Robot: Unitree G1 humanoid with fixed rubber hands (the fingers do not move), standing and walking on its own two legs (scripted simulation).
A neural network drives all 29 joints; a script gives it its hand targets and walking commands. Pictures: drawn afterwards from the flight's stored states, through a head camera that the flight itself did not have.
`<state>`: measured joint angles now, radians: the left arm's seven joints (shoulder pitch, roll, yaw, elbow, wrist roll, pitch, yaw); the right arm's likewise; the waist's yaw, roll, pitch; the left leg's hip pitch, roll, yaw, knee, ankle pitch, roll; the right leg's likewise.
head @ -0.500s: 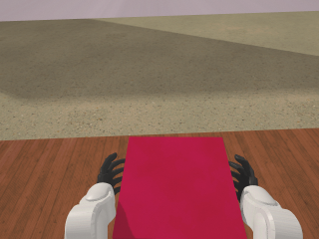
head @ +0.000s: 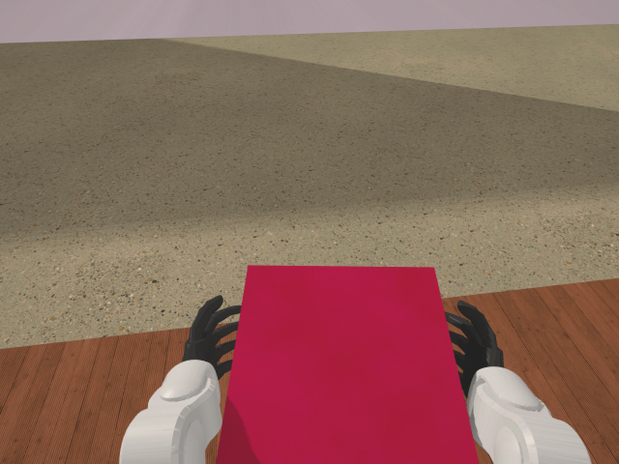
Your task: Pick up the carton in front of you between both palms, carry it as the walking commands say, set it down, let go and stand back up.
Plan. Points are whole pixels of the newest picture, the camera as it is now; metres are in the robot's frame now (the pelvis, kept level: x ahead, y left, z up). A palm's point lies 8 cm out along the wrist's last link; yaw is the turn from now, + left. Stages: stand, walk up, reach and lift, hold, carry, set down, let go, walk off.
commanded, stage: carry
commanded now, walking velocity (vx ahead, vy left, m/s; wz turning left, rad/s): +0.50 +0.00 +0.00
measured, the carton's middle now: (338, 393) +0.23 -0.01 +0.02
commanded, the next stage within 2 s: none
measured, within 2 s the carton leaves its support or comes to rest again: neither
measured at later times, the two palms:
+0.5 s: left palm (250, 193) +0.56 +0.13 +0.07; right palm (415, 188) +0.58 -0.17 +0.06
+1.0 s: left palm (246, 94) +1.01 +0.19 +0.05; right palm (361, 93) +1.00 -0.12 +0.06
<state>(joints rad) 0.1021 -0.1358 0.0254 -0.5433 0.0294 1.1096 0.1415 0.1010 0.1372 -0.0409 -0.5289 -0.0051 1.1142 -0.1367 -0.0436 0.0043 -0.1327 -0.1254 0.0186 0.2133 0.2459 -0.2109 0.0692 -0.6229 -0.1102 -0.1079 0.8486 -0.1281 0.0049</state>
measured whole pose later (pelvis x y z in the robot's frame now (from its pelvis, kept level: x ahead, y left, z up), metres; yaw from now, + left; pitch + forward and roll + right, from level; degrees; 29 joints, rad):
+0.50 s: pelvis +0.34 -0.04 -0.01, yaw +4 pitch +4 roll +1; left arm 0.06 -0.13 0.05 -0.43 0.01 1.06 0.14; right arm 0.06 0.13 -0.04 -0.45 -0.04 1.08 -0.14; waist 0.04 0.01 -0.08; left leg -0.63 0.11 0.07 1.03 -0.20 0.03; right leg -0.21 -0.02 -0.23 0.35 -0.22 -0.08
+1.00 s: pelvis +0.65 +0.03 -0.02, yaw +1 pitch +5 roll -2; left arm -0.53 -0.14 0.31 -0.04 0.04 0.92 0.22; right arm -0.51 0.13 -0.30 -0.02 0.00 0.90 -0.17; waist -0.05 -0.01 0.09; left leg -0.37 -0.01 0.14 0.50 -0.24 0.11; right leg -0.62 -0.03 0.01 1.07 -0.34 -0.04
